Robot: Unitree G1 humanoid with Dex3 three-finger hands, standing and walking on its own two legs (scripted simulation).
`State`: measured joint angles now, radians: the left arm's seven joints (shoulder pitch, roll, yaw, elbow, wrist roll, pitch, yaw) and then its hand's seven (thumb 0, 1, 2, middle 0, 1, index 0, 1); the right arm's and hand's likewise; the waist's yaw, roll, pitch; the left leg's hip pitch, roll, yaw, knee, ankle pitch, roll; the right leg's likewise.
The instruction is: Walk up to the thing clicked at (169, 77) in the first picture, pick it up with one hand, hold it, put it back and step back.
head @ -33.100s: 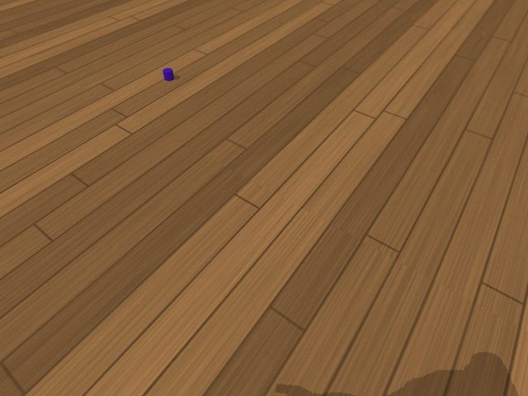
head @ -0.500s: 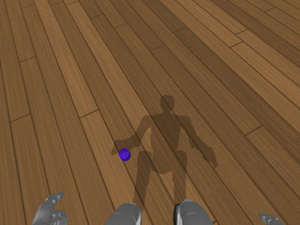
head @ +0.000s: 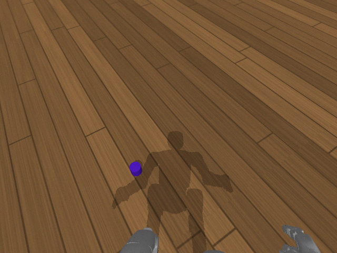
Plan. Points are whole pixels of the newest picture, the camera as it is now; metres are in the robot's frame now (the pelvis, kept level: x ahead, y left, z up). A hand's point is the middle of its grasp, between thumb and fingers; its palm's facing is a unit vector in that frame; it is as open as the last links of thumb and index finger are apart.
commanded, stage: walk up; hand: left
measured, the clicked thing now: (135, 169) +0.62 +0.26 -0.72
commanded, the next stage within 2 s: stand in 1.16 s
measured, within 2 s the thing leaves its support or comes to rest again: neither
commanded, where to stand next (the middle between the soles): +0.24 +0.02 m, yaw -1 degrees
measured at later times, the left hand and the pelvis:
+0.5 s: hand out of the picture +0.04 +0.27 -0.13, palm faces +0.01 -0.93 -0.37, open 7.4 cm; pelvis -0.04 +0.01 +0.01, yaw +1 degrees
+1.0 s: hand out of the picture +0.08 +0.27 -0.13, palm faces +0.04 -0.94 -0.35, open 7.4 cm; pelvis -0.01 +0.01 +0.02, yaw +2 degrees
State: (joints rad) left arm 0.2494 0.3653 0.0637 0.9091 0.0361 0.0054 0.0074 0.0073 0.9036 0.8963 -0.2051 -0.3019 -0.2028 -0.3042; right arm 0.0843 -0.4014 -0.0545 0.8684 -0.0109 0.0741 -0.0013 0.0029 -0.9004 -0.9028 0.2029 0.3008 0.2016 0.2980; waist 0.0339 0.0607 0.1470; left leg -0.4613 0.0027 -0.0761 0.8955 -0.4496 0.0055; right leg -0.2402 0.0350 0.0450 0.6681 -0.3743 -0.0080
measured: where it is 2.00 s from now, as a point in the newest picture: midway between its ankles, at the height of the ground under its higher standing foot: outside the picture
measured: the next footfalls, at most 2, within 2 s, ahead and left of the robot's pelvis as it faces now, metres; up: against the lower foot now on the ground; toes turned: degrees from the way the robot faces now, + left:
left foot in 0.16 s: +0.02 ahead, +0.13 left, +0.00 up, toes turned -1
